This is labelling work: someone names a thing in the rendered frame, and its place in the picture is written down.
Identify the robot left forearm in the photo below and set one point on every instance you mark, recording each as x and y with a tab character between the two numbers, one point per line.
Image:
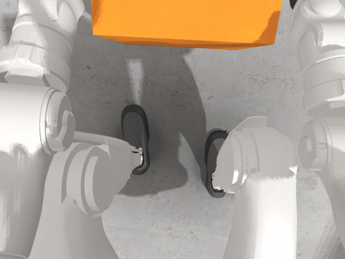
41	44

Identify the right robot shin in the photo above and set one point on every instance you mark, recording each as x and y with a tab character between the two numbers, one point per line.
218	181

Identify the carton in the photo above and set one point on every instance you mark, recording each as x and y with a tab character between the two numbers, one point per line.
208	24

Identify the robot right forearm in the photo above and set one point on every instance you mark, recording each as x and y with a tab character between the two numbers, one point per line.
318	29

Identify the robot right upper arm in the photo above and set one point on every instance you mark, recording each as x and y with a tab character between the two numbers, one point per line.
322	150

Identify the robot left upper arm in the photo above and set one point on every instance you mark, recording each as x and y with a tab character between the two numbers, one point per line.
36	122

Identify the robot left thigh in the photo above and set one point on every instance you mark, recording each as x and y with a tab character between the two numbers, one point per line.
79	186

